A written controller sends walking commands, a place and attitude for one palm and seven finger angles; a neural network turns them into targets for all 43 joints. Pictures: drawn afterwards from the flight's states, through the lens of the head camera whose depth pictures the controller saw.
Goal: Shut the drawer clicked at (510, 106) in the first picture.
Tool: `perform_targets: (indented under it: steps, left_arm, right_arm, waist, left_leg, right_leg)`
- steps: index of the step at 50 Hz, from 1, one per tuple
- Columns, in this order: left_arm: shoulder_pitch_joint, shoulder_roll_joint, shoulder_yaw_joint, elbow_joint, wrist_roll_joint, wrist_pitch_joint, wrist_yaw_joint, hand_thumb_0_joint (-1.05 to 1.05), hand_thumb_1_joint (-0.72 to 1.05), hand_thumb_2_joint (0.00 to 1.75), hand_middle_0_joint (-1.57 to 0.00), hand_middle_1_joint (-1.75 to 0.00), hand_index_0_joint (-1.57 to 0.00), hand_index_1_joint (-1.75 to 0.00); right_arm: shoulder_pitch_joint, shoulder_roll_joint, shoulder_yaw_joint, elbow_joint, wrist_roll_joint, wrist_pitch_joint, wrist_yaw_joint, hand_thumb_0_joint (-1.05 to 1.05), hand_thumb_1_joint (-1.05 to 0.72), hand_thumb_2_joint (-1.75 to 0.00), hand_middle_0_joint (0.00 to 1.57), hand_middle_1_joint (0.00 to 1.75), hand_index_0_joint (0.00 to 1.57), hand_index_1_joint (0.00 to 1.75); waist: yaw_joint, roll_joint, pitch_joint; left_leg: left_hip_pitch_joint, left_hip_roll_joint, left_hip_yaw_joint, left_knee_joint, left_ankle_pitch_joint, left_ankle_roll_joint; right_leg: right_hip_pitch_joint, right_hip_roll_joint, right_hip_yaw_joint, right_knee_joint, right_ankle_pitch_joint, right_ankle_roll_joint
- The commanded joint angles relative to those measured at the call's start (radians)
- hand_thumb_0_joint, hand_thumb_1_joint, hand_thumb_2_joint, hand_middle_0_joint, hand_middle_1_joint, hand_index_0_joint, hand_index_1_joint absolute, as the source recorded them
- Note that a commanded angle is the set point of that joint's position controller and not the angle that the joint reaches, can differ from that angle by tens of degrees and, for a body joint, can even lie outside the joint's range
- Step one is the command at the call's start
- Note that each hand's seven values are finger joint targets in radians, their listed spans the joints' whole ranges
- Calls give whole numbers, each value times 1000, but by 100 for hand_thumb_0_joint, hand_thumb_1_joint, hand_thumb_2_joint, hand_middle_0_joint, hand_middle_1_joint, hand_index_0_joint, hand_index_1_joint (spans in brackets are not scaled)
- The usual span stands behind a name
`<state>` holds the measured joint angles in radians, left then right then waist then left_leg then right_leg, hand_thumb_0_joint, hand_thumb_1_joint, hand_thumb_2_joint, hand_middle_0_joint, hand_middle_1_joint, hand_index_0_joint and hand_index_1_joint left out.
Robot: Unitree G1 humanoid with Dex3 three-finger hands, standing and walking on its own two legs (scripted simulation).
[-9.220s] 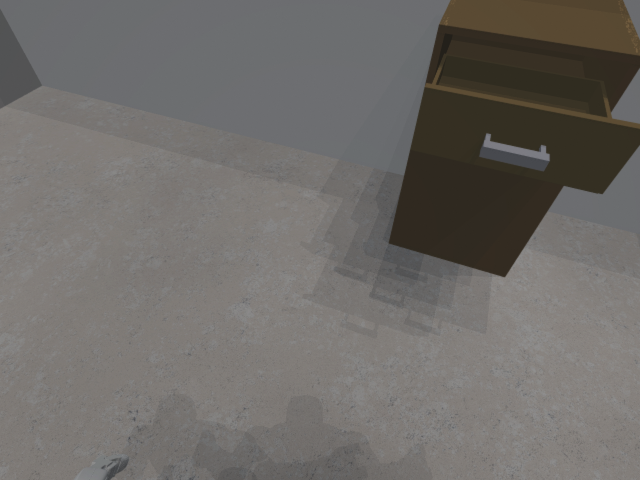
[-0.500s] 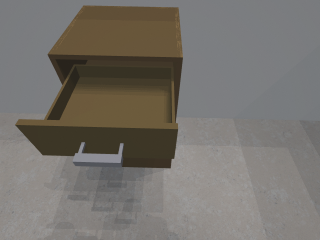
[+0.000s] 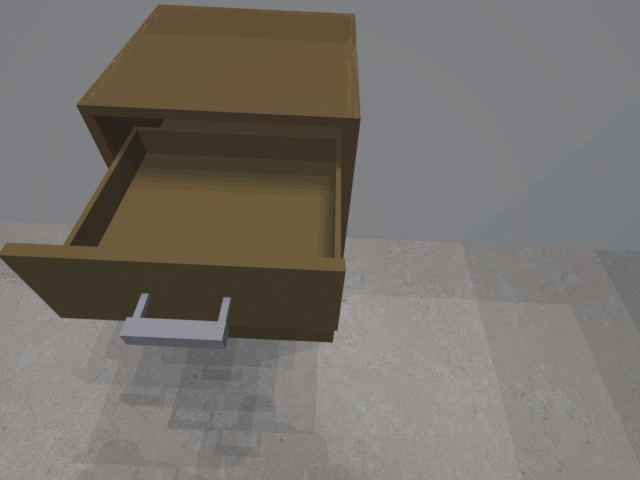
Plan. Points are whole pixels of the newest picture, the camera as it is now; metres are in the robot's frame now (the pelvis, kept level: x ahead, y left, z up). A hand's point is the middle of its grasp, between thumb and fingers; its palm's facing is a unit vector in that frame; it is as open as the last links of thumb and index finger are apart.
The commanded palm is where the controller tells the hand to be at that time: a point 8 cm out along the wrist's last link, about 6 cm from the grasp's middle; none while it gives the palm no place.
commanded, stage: come to a stop and stand still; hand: left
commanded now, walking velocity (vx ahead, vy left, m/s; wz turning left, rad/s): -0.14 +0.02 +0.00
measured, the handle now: (180, 317) +0.31 +0.21 +0.00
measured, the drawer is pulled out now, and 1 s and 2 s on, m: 0.30 0.30 0.30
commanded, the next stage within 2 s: look again from close up in 0.86 s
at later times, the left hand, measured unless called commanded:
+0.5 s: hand out of the picture +0.02 +0.19 -0.17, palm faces +0.00 -0.98 -0.22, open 7.3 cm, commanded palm none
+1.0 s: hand out of the picture -0.05 +0.19 -0.16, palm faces +0.00 -0.98 -0.22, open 7.4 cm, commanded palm none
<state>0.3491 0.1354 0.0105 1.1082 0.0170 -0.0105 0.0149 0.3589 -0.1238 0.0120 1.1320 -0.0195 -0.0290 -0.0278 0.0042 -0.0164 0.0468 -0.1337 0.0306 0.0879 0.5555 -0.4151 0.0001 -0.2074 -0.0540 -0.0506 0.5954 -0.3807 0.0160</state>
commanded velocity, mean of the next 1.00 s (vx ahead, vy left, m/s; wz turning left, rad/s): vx -0.03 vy -0.01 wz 0.00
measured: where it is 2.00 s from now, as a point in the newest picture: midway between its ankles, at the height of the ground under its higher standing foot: outside the picture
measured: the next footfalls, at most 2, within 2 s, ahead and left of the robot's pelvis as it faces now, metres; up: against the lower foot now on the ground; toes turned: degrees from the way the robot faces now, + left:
none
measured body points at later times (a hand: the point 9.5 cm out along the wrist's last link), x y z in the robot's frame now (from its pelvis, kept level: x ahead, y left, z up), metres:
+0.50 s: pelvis -0.02 +0.01 +0.00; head +0.00 +0.01 +0.45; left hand +0.02 +0.24 -0.15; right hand +0.02 -0.23 -0.15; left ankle -0.06 +0.11 -0.73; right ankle -0.04 -0.13 -0.73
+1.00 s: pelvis -0.04 +0.01 +0.01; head -0.02 +0.00 +0.46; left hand -0.05 +0.25 -0.14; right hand -0.05 -0.22 -0.15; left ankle -0.06 +0.11 -0.73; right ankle -0.04 -0.13 -0.73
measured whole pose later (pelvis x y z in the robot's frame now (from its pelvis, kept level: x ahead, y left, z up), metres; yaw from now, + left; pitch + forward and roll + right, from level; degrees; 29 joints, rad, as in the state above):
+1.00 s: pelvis -0.04 +0.01 +0.01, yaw +0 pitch -1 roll +0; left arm 0.29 0.18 -0.02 1.08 0.01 0.00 0.02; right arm 0.30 -0.18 0.02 1.09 -0.01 -0.01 -0.01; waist 0.00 0.01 0.05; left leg -0.16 0.01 0.09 0.46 -0.28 0.02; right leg -0.21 -0.07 -0.05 0.49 -0.26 0.03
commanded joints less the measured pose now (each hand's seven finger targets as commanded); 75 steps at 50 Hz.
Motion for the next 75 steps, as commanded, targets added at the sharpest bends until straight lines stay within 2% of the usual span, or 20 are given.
perform_targets:
  steps: [1, 3, 5, 6, 12, 16, 17, 18, 19, 20, 21, 22, 24, 25, 28, 32, 36, 46, 55, 75]
  left_arm:
    - [37, 70, 16, -39, -4, -23, 23, 0, 90, 90, -20, -30, -20, -30]
    - [53, 79, 19, -24, -10, -21, 32, 0, 90, 90, -20, -30, -20, -30]
    - [55, 92, 18, -16, -13, -21, 37, 0, 90, 90, -20, -30, -20, -30]
    - [49, 96, 18, -17, -12, -19, 39, 0, 90, 90, -20, -30, -20, -30]
    - [5, 95, 20, -55, -9, 2, 40, 0, 90, 90, -20, -30, -20, -30]
    - [2, 114, 20, -70, -7, -4, 42, 0, 90, 90, -20, -30, -20, -30]
    - [62, 190, 31, -29, 2, -24, 69, 0, 90, 90, -20, -30, -20, -30]
    - [48, 200, 42, -87, 7, -33, 64, 0, 90, 90, -20, -30, -20, -30]
    - [-4, 218, 37, -102, 6, -41, 56, 0, 90, 90, -20, -30, -20, -30]
    - [-28, 199, 26, -121, 6, -36, 50, 0, 90, 90, -20, -30, -20, -30]
    - [-67, 189, 20, -135, 0, -31, 44, 0, 90, 90, -20, -30, -20, -30]
    - [-72, 167, 13, -142, -9, -22, 40, 0, 90, 90, -20, -30, -20, -30]
    - [-70, 149, 7, -145, -5, -2, 38, 0, 90, 90, -20, -30, -20, -30]
    - [-66, 141, 4, -141, -4, 4, 36, 0, 90, 90, -20, -30, -20, -30]
    - [-79, 154, -3, -137, -2, 11, 26, 0, 90, 90, -20, -30, -20, -30]
    - [-77, 170, -1, -147, 1, 12, 18, 0, 90, 90, -20, -30, -20, -30]
    - [-59, 168, -1, -141, 2, 9, 15, 0, 90, 90, -20, -30, -20, -30]
    - [-26, 164, -7, -83, -6, -9, 18, 0, 90, 90, -20, -30, -20, -30]
    - [-17, 143, -9, -36, -6, -10, 22, 0, 90, 90, -20, -30, -20, -30]
    - [-10, 122, -3, -17, -5, -15, 23, 0, 90, 90, -20, -30, -20, -30]
  right_arm:
    - [103, -109, -16, -6, 8, -20, -21, 0, -90, -90, 20, 30, 20, 30]
    - [77, -104, -15, -16, 11, -13, -29, 0, -90, -90, 20, 30, 20, 30]
    - [55, -96, -17, -29, 16, -7, -32, 0, -90, -90, 20, 30, 20, 30]
    - [49, -93, -21, -33, 17, -3, -31, 0, -90, -90, 20, 30, 20, 30]
    - [7, -99, -33, -43, 16, 8, -28, 0, -90, -90, 20, 30, 20, 30]
    - [6, -108, -33, -52, 14, 4, -23, 0, -90, -90, 20, 30, 20, 30]
    - [-105, -209, -66, -128, 29, 10, -4, 0, -90, -90, 20, 30, 20, 30]
    - [-76, -130, -57, -179, 15, 4, 8, 0, -90, -90, 20, 30, 20, 30]
    - [-89, -108, -49, -189, 13, 9, 13, 0, -90, -90, 20, 30, 20, 30]
    - [-82, -98, -44, -188, 15, 11, 14, 0, -90, -90, 20, 30, 20, 30]
    - [-42, -110, -42, -177, 12, 8, 16, 0, -90, -90, 20, 30, 20, 30]
    - [-32, -147, -44, -166, 4, 4, 13, 0, -90, -90, 20, 30, 20, 30]
    - [-56, -174, -43, -175, 0, 4, 6, 0, -90, -90, 20, 30, 20, 30]
    - [-76, -185, -41, -182, 2, 8, 3, 0, -90, -90, 20, 30, 20, 30]
    - [-104, -183, -33, -201, 5, 16, 9, 0, -90, -90, 20, 30, 20, 30]
    - [-98, -191, -30, -196, 2, 17, 17, 0, -90, -90, 20, 30, 20, 30]
    - [-84, -192, -29, -183, 2, 13, 19, 0, -90, -90, 20, 30, 20, 30]
    - [-38, -165, -14, -97, 11, -3, 12, 0, -90, -90, 20, 30, 20, 30]
    - [-25, -134, -11, -38, 13, 1, 7, 0, -90, -90, 20, 30, 20, 30]
    - [-22, -120, -14, -15, 11, -4, 0, 0, -90, -90, 20, 30, 20, 30]
  waist:
    - [-9, 114, -16]
    - [6, 70, -27]
    - [5, 16, -15]
    - [1, -2, -26]
    - [2, 12, -29]
    - [3, 22, -97]
    - [27, -98, -83]
    - [10, -138, -118]
    - [5, -99, -150]
    - [-16, -77, -162]
    - [-40, -20, -157]
    - [-31, 85, -137]
    - [-9, 193, -63]
    - [-2, 174, -18]
    - [-5, 29, 67]
    - [-6, 41, 81]
    - [-4, 31, 57]
    - [-2, -6, -22]
    - [1, 5, 30]
    - [3, 15, 9]
  left_leg:
    - [62, 99, -58, -57, 851, 51]
    - [48, 87, -52, -37, 911, 34]
    - [25, 74, -43, -61, 845, 16]
    - [33, 75, -43, -84, 800, 12]
    - [81, 101, -59, -144, 751, 21]
    - [100, 91, -58, -140, 778, 20]
    - [-32, 102, -30, 121, 713, -7]
    - [-173, 33, -37, 120, 258, 6]
    - [-217, 24, -28, 56, 39, 4]
    - [-137, 12, -23, -21, 54, 3]
    - [-65, 20, -44, -89, 209, 6]
    - [-25, 78, -85, -83, 433, 22]
    - [-40, 138, -134, -110, 624, 51]
    - [-66, 139, -139, -115, 598, 60]
    - [-134, 90, -119, -161, 226, 43]
    - [-170, 72, -130, -232, 12, 40]
    - [-160, 72, -138, -259, -13, 42]
    - [-48, 67, -92, -189, 308, 32]
    - [-56, 65, -86, -204, 289, 26]
    - [-23, 71, -80, -207, 358, 23]
  right_leg:
    - [0, -25, 1, 18, 504, -69]
    - [54, -47, 28, -11, 638, -65]
    - [86, -76, 40, -31, 831, -55]
    - [94, -83, 41, -32, 848, -53]
    - [55, -70, 48, -84, 616, -41]
    - [113, -82, 46, -85, 704, -45]
    - [81, -100, 76, -155, 905, -10]
    - [220, -162, 117, -93, 1072, -59]
    - [258, -218, 138, -79, 1056, -106]
    - [184, -200, 118, -64, 928, -108]
    - [121, -148, 81, -34, 754, -86]
    - [54, -89, 50, -34, 530, -57]
    - [10, -23, 10, -41, 237, -34]
    - [5, -12, 6, -61, 169, -31]
    - [-39, -31, 51, -146, 111, -38]
    - [-48, -29, 65, -172, 26, -36]
    - [-44, -33, 65, -178, 30, -35]
    - [19, -66, 64, -174, 271, -35]
    - [16, -67, 59, -199, 261, -35]
    - [39, -66, 50, -203, 334, -34]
